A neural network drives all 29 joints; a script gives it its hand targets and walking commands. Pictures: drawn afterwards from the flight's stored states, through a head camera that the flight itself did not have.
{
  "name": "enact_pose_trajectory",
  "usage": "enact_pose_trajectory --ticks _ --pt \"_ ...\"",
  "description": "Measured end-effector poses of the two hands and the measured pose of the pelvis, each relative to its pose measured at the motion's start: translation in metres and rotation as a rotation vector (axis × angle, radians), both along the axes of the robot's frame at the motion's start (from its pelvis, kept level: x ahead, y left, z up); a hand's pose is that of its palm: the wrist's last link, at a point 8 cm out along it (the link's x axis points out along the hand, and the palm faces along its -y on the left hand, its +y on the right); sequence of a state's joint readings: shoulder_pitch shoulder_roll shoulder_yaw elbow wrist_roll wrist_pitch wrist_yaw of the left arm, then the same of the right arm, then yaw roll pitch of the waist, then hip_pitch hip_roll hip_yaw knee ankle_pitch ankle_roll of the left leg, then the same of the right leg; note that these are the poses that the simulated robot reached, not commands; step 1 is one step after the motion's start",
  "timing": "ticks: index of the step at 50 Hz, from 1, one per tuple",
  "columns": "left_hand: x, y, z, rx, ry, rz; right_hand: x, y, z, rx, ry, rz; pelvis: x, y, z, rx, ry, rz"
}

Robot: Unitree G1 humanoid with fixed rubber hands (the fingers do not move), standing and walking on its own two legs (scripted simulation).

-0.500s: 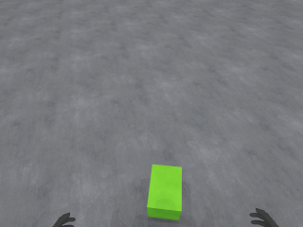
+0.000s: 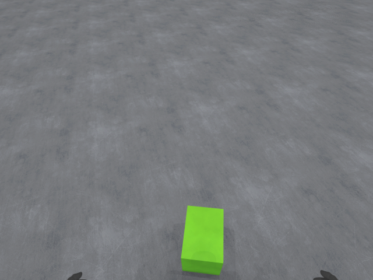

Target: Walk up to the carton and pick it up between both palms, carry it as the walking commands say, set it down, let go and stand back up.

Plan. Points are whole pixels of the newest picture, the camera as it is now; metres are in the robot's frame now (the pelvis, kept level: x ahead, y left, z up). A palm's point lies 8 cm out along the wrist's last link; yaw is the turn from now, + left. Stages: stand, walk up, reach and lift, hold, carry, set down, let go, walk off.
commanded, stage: stand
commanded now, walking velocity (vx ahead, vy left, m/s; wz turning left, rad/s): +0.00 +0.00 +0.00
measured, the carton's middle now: (203, 239) +0.47 -0.03 -0.68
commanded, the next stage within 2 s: none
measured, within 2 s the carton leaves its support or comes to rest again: neither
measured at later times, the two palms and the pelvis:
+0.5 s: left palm out of the picture +0.07 +0.31 -0.10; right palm out of the picture +0.08 -0.30 -0.10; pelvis -0.02 +0.00 +0.00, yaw +0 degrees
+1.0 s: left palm out of the picture +0.07 +0.31 -0.10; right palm out of the picture +0.08 -0.31 -0.10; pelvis -0.02 +0.00 +0.00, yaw +0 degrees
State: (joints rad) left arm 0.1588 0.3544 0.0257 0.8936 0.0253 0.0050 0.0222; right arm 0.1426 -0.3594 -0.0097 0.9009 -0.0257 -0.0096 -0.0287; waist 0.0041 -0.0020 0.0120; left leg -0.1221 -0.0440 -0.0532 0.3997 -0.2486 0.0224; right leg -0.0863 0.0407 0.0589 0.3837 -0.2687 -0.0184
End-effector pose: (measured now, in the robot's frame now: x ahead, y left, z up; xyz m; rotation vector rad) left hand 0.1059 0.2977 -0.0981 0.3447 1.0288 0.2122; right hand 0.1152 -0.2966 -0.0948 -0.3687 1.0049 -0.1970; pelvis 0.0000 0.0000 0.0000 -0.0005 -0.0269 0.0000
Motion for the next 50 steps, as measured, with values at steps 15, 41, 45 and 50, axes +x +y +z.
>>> enact_pose_trajectory --ticks 15,41,45,50 --pt "-0.024 0.006 -0.002 0.002 0.047 0.014 -0.023 -0.006 -0.001 -0.008 0.048 -0.013 -0.012 0.001 0.003 0.000 -0.010 0.001" --pt "-0.037 0.013 -0.003 0.009 0.083 0.020 -0.037 -0.009 -0.002 -0.011 0.088 -0.030 -0.019 0.003 0.004 0.000 -0.014 0.002" --pt "-0.037 0.014 -0.003 0.010 0.086 0.020 -0.037 -0.010 -0.002 -0.012 0.090 -0.031 -0.020 0.003 0.005 0.000 -0.014 0.002" --pt "-0.038 0.015 -0.003 0.011 0.090 0.020 -0.038 -0.010 -0.002 -0.012 0.093 -0.033 -0.020 0.003 0.005 0.000 -0.014 0.002"
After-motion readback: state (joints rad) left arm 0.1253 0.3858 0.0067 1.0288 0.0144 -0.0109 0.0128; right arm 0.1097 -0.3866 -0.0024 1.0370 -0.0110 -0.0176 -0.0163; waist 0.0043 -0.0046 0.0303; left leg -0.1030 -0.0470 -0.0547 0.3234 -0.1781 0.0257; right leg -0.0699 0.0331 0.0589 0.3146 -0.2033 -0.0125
